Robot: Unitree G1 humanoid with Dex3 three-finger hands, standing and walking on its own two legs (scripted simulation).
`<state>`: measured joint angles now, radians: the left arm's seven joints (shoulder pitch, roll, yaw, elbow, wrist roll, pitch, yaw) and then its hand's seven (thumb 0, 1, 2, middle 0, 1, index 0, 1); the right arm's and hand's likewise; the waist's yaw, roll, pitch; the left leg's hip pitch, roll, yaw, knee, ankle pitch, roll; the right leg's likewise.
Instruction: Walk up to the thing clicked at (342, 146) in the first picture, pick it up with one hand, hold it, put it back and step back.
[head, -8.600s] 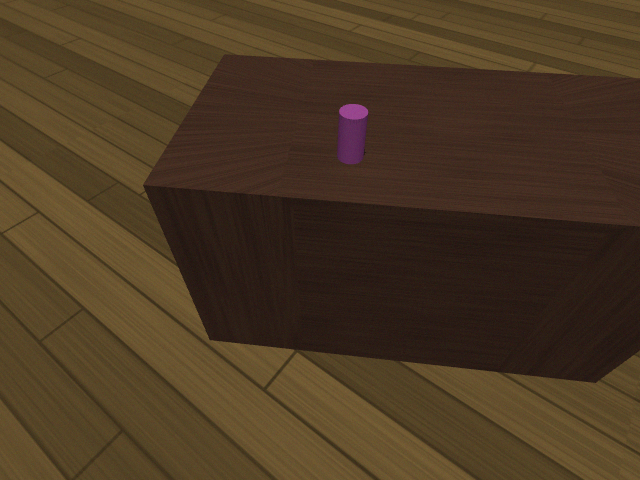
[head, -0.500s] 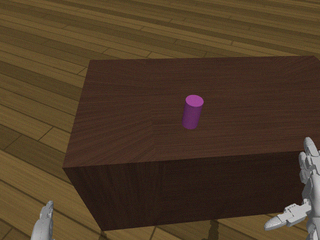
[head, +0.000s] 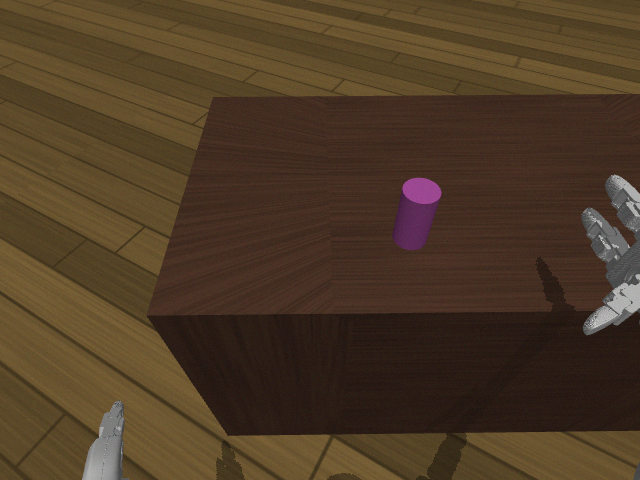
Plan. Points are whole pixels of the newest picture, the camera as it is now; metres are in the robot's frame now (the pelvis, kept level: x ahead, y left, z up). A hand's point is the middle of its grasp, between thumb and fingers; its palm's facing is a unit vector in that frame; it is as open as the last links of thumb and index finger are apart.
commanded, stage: go down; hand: right
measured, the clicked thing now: (415, 215) +0.53 -0.13 -0.01
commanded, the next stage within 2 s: none
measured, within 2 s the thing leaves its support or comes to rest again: neither
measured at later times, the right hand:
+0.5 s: hand (595, 239) +0.38 -0.30 +0.11, palm faces +0.01 +1.00 +0.01, open 17.6 cm
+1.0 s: hand (588, 201) +0.44 -0.31 +0.12, palm faces +0.02 +1.00 +0.02, open 17.8 cm
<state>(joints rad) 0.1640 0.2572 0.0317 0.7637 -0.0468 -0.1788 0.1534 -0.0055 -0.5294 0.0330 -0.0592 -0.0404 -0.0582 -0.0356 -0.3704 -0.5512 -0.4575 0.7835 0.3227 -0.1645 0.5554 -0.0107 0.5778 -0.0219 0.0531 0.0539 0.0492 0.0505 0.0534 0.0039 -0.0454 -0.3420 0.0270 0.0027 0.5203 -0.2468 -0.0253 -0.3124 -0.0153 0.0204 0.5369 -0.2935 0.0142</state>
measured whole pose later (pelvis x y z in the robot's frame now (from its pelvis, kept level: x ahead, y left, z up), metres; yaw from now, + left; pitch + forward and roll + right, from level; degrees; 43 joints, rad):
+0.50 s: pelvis +0.00 +0.00 -0.01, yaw +0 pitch +7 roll +1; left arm 0.20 0.26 0.00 0.66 -0.03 -0.20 0.15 -0.01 -0.53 0.05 -0.06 -0.06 -0.06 -0.06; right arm -0.51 -0.62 -0.46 0.89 0.28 -0.17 0.55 -0.01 0.56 -0.01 0.06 0.05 0.05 0.04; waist 0.06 0.01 -0.07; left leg -0.43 0.02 0.01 0.57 -0.27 -0.03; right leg -0.41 -0.02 0.03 0.62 -0.33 0.01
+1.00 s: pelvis +0.00 -0.01 -0.02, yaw +1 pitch +13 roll +2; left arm 0.24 0.25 -0.06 0.53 -0.01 -0.21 0.11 -0.01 -0.53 0.06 -0.06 -0.06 -0.06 -0.05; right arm -0.79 -0.78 -0.49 1.16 0.20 -0.20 0.56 -0.01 0.61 -0.01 0.06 0.05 0.05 0.05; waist 0.13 0.02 -0.10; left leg -0.62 0.00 0.00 0.69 -0.30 -0.03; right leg -0.62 -0.04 0.03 0.78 -0.39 0.01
